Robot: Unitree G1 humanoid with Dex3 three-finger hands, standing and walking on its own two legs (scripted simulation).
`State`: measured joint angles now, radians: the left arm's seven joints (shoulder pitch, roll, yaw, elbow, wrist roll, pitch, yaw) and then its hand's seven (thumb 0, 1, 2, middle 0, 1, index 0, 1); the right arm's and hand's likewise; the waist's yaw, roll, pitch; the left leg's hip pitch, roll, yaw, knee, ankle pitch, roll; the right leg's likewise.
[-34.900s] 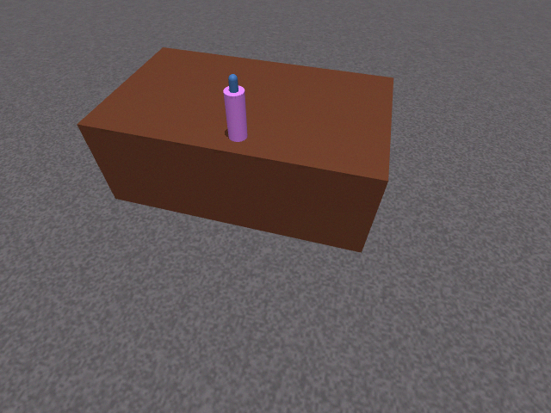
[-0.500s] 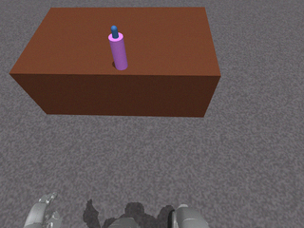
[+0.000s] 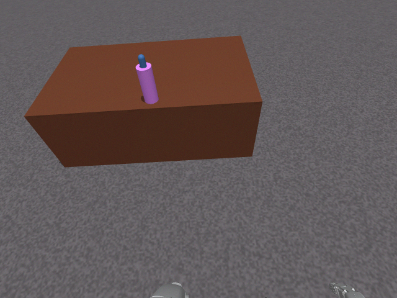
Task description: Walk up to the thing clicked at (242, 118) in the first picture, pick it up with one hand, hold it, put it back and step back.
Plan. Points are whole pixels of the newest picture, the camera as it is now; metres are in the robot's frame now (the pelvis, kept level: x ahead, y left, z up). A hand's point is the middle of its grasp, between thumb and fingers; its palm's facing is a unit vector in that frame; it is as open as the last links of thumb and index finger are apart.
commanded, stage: step back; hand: left
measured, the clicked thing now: (146, 78) +1.07 +0.34 -0.19
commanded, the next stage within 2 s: stand in 0.88 s
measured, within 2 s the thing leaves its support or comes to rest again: neither
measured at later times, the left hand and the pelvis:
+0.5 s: hand out of the picture +0.06 +0.29 -0.14, palm faces +0.06 -0.92 -0.38, open 7.4 cm; pelvis +0.01 +0.01 +0.00, yaw +5 degrees
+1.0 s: hand out of the picture +0.11 +0.31 -0.15, palm faces +0.10 -0.93 -0.36, open 7.4 cm; pelvis +0.04 +0.03 +0.00, yaw +6 degrees
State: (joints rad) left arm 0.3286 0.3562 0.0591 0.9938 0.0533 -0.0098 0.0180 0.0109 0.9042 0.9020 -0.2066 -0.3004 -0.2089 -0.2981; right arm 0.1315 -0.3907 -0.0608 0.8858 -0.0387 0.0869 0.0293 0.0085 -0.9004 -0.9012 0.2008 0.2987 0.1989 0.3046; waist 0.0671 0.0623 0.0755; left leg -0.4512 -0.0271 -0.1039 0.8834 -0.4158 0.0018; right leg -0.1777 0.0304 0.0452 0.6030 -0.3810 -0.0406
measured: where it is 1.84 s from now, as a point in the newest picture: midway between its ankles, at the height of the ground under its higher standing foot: outside the picture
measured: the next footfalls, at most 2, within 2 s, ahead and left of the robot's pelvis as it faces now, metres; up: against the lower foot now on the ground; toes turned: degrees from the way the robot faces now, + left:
left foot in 0.22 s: +0.02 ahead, +0.16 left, +0.00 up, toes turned +6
right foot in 0.52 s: +0.12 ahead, -0.10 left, +0.00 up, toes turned +3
